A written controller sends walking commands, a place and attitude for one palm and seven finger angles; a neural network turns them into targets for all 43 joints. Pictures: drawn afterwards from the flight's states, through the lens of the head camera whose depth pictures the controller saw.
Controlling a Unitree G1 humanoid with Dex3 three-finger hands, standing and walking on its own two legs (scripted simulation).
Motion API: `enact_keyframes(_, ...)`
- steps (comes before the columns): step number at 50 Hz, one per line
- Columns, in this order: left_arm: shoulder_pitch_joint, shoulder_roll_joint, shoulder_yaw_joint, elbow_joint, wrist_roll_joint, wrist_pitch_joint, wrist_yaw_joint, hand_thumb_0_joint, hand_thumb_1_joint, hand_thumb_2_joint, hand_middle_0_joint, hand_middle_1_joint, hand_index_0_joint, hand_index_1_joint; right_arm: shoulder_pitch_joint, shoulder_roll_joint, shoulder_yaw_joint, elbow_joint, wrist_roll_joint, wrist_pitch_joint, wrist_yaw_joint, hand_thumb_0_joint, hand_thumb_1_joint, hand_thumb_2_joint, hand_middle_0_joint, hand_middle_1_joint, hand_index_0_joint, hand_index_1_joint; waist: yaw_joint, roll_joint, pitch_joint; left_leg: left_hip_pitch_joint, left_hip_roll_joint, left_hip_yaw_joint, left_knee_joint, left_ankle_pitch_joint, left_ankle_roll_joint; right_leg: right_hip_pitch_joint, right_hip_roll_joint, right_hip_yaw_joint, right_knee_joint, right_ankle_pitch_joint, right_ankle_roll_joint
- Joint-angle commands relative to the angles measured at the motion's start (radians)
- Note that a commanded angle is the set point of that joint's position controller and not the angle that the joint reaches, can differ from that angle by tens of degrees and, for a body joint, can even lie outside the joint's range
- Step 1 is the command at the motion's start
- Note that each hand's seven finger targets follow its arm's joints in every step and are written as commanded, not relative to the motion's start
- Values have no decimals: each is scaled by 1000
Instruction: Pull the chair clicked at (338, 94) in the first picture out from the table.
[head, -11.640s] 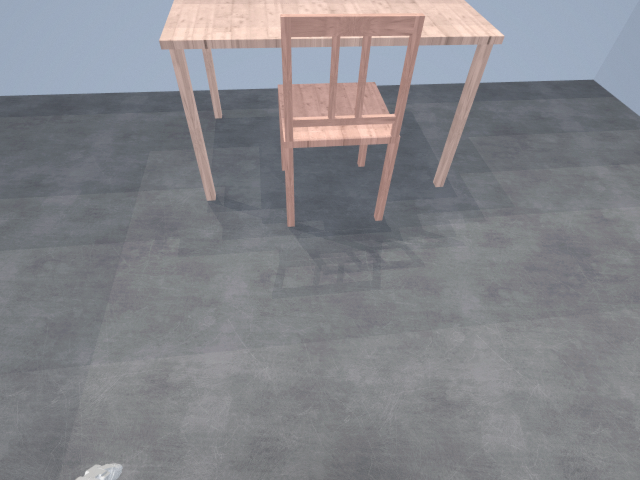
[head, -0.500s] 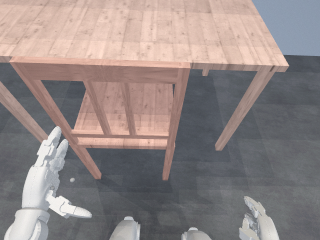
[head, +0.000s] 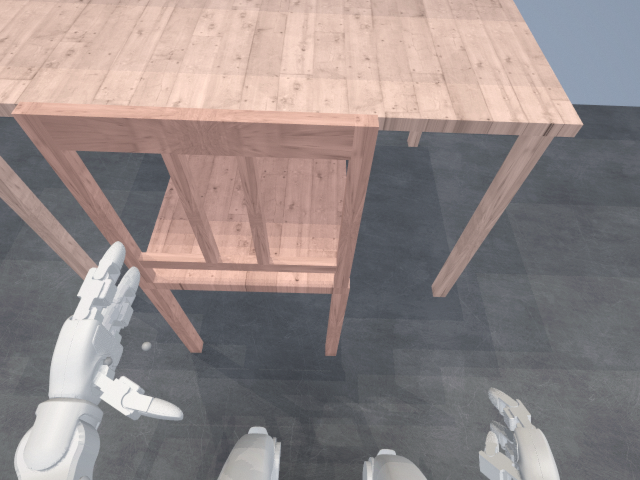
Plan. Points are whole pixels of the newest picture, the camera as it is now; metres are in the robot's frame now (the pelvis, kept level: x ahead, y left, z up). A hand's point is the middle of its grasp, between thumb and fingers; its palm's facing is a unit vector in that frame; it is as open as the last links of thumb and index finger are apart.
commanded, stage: aim the fingers beside a spindle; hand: left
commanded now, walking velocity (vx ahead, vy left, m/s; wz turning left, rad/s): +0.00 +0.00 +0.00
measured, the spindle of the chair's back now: (196, 213) +0.49 +0.22 -0.02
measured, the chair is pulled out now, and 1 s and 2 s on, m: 0.00 0.00 0.00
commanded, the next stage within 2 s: push the fingers through the gap in 1.72 s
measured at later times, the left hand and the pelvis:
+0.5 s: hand (174, 317) +0.30 +0.19 +0.02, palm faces +0.01 -1.00 -0.02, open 16.9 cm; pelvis +0.00 +0.02 -0.01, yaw -1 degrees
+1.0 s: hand (196, 299) +0.34 +0.18 +0.00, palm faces +0.02 -1.00 -0.04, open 16.9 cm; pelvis -0.01 +0.01 -0.03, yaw -1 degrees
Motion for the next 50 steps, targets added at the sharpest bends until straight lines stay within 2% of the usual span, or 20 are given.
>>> enact_keyframes(1, -158, 145, 61, -188, -6, -70, 1, 0, -500, 300, -60, -80, -60, -80, -13, -141, -54, -133, 6, -52, -7, 0, -900, -900, 200, 300, 200, 300, -12, 29, -264, 231, -37, 27, -131, 212, 51, 66, 13, 45, -180, 244, -1)
enact_keyframes(3, -140, 151, 68, -180, -2, -63, 12, 0, -500, 300, -60, -80, -60, -80, -15, -142, -54, -136, 3, -47, -4, 0, -900, -900, 200, 300, 200, 300, 0, 31, -274, 230, -36, 25, -137, 225, 50, 74, 15, 39, -172, 252, -4)
enact_keyframes(7, -159, 151, 77, -162, 7, -56, 38, 0, -500, 300, -60, -80, -60, -80, -15, -140, -53, -139, 2, -31, 4, 0, -900, -900, 200, 300, 200, 300, 1, 35, -279, 222, -37, 30, -134, 231, 47, 68, 14, 38, -162, 265, -3)
enact_keyframes(9, -164, 153, 88, -128, 11, -56, 46, 0, -500, 300, -60, -80, -60, -80, -11, -143, -55, -137, 0, -21, 7, 0, -900, -900, 200, 300, 200, 300, -2, 2, -263, 202, -35, 27, -131, 224, 47, 60, 17, 36, -157, 261, -2)
enact_keyframes(12, -210, 127, 52, -151, 15, -70, 47, 0, -500, 300, -60, -80, -60, -80, -10, -142, -54, -139, -1, -18, 10, 0, -900, -900, 200, 300, 200, 300, -8, 43, -286, 223, -34, 26, -126, 224, 45, 36, 17, 31, -146, 250, -6)
enact_keyframes(13, -215, 138, 55, -148, 19, -74, 49, 0, -500, 300, -60, -80, -60, -80, -7, -145, -55, -138, -2, -17, 11, 0, -900, -900, 200, 300, 200, 300, -11, 34, -287, 224, -30, 20, -126, 232, 46, 34, 19, 28, -142, 251, -8)
enact_keyframes(15, -242, 103, 12, -157, 26, -78, 50, 0, -500, 300, -60, -80, -60, -80, -9, -144, -55, -138, -3, -16, 13, 0, -900, -900, 200, 300, 200, 300, -18, 52, -302, 243, -29, 16, -123, 233, 44, 7, 17, 24, -131, 244, -7)
enact_keyframes(16, -240, 120, 30, -147, 26, -77, 55, 0, -500, 300, -60, -80, -60, -80, -3, -147, -56, -135, -4, -14, 13, 0, -900, -900, 200, 300, 200, 300, -13, 49, -299, 236, -29, 14, -123, 228, 42, 7, 17, 23, -131, 238, -9)
enact_keyframes(18, -270, 112, 12, -121, 38, -76, 62, 0, -500, 300, -60, -80, -60, -80, -3, -150, -54, -129, -5, -8, 13, 0, -900, -900, 200, 300, 200, 300, -27, 33, -278, 221, -26, 8, -120, 210, 44, -20, 20, 19, -126, 218, -9)
enact_keyframes(20, -325, 97, -9, -122, 49, -78, 74, 0, -500, 300, -60, -80, -60, -80, -4, -149, -55, -128, -5, -3, 15, 0, -900, -900, 200, 300, 200, 300, -28, 56, -289, 233, -26, 2, -118, 196, 40, -47, 17, 17, -114, 200, -11)
enact_keyframes(26, -311, 94, -9, -141, 71, -78, 118, 0, -500, 300, -60, -80, -60, -80, -2, -144, -59, -138, -12, 17, 27, 0, -900, -900, 200, 300, 200, 300, -7, 58, -357, 272, -21, -3, -111, 275, 33, -38, 16, 12, -88, 247, -15)
enact_keyframes(28, -288, 97, -4, -121, 77, -77, 132, 0, -500, 300, -60, -80, -60, -80, -1, -143, -57, -141, -15, 28, 31, 0, -900, -900, 200, 300, 200, 300, -3, 43, -349, 250, -23, 0, -107, 280, 35, -27, 19, 13, -85, 258, -16)
enact_keyframes(30, -325, 76, -28, -105, 87, -77, 142, 0, -500, 300, -60, -80, -60, -80, -6, -142, -57, -142, -14, 39, 37, 0, -900, -900, 200, 300, 200, 300, -18, 36, -328, 231, -24, 4, -99, 248, 34, -50, 17, 14, -84, 243, -12)
enact_keyframes(32, -357, 83, -16, -85, 87, -82, 149, 0, -500, 300, -60, -80, -60, -80, -4, -143, -57, -138, -15, 47, 37, 0, -900, -900, 200, 300, 200, 300, -21, 19, -321, 209, -27, 7, -92, 220, 37, -51, 19, 19, -87, 229, -12)
enact_keyframes(33, -357, 114, 15, -82, 87, -87, 152, 0, -500, 300, -60, -80, -60, -80, -3, -145, -57, -137, -16, 50, 34, 0, -900, -900, 200, 300, 200, 300, -13, 12, -332, 196, -28, 10, -86, 223, 38, -35, 19, 23, -84, 237, -14)
enact_keyframes(35, -396, 97, -4, -63, 92, -94, 147, 0, -500, 300, -60, -80, -60, -80, -7, -142, -54, -136, -15, 56, 35, 0, -900, -900, 200, 300, 200, 300, -20, 27, -324, 190, -29, 11, -84, 207, 37, -53, 19, 24, -81, 224, -15)
enact_keyframes(41, -460, 80, -28, -45, 86, -108, 128, 0, -500, 300, -60, -80, -60, -80, -2, -144, -57, -122, -16, 60, 32, 0, -900, -900, 200, 300, 200, 300, -27, 50, -373, 211, -29, 14, -54, 241, 39, -65, 17, 32, -68, 256, -15)
enact_keyframes(43, -461, 113, 1, -4, 87, -104, 128, 0, -500, 300, -60, -80, -60, -80, 3, -149, -58, -116, -14, 64, 29, 0, -900, -900, 200, 300, 200, 300, -29, 26, -358, 181, -28, 14, -50, 226, 40, -63, 19, 35, -69, 250, -15)
enact_keyframes(45, -534, 94, -21, 21, 92, -104, 128, 0, -500, 300, -60, -80, -60, -80, 2, -148, -56, -107, -14, 68, 29, 0, -900, -900, 200, 300, 200, 300, -43, 26, -346, 164, -30, 16, -39, 203, 42, -88, 17, 37, -64, 237, -12)
enact_keyframes(50, -584, 138, 34, 64, 91, -115, 136, 0, -500, 300, -60, -80, -60, -80, 7, -149, -56, -103, -17, 75, 28, 0, -900, -900, 200, 300, 200, 300, -27, 27, -389, 138, -35, 26, -25, 199, 43, -60, 16, 51, -56, 244, -12)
